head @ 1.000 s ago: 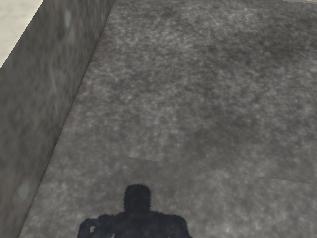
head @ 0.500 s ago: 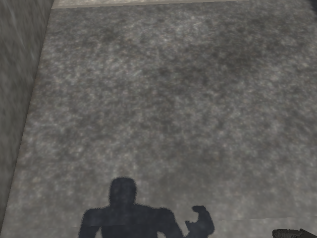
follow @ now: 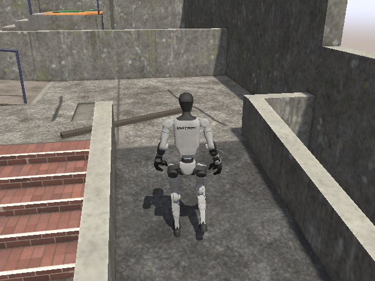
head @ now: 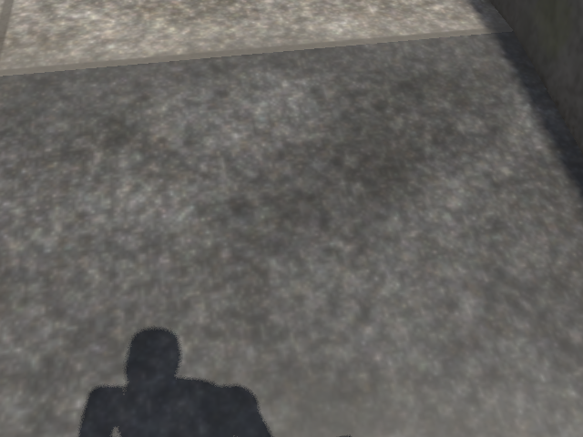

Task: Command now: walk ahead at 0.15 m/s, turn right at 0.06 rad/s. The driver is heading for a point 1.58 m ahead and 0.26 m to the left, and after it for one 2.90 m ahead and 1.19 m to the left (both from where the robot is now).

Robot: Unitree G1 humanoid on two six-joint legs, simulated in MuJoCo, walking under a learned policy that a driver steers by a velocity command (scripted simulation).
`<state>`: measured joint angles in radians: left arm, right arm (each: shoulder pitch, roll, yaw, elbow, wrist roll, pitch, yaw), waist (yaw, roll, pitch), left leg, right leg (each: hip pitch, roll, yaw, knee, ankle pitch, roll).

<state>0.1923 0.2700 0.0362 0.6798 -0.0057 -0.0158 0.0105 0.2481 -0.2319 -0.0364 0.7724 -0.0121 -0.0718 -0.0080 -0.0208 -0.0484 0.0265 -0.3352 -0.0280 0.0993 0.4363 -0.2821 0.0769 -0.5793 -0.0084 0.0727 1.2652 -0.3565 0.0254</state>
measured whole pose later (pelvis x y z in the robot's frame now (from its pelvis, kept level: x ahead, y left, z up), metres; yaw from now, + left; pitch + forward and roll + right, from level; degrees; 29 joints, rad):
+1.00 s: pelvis +0.10 -0.02 +0.00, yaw +1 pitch -2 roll +0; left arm 0.12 0.18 0.03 0.96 0.00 0.04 0.05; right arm 0.18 -0.19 0.01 1.03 -0.01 0.03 -0.06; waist -0.01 0.01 0.04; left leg -0.15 0.03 0.05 0.51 -0.49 0.01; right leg -0.24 0.00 0.00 0.53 -0.42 0.02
